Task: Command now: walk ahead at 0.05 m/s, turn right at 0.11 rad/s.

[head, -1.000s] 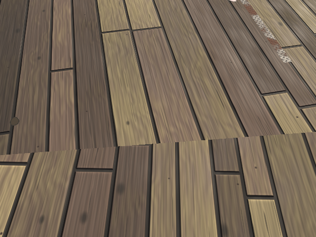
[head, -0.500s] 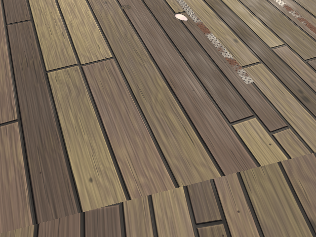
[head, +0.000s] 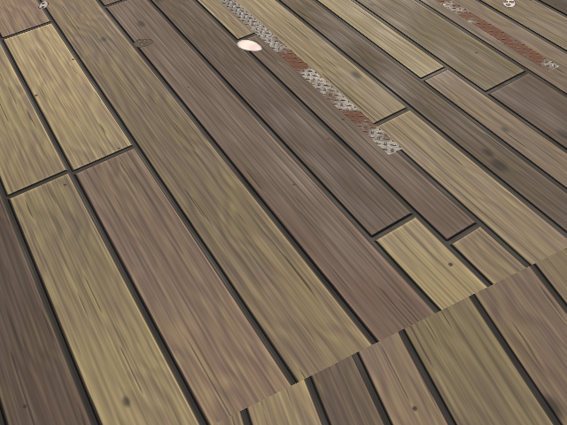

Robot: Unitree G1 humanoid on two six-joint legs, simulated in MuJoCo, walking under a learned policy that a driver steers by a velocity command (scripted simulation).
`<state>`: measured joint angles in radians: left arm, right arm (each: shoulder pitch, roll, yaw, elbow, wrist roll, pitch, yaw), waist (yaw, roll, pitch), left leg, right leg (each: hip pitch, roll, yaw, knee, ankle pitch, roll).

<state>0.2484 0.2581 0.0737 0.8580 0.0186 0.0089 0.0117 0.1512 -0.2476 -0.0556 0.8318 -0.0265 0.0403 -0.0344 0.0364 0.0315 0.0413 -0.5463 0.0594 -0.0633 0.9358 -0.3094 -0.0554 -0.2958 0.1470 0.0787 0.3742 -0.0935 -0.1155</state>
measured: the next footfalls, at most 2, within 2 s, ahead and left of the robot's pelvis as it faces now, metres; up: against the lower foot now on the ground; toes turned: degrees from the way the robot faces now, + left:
left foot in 0.16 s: +0.05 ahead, +0.14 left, +0.00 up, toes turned +1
right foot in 0.54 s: +0.07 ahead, -0.08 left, +0.00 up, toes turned +19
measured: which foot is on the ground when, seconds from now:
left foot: up 0.00-0.14, down 0.16-0.54, up 0.56-1.00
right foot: down 0.00-0.18, up 0.20-0.52, down 0.54-1.00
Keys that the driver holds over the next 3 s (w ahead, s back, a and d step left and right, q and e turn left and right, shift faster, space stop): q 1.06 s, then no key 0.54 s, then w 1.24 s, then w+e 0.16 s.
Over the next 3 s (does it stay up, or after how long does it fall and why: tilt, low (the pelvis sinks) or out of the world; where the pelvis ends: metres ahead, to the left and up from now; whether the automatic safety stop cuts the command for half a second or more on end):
stays up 0.47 0.44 -0.02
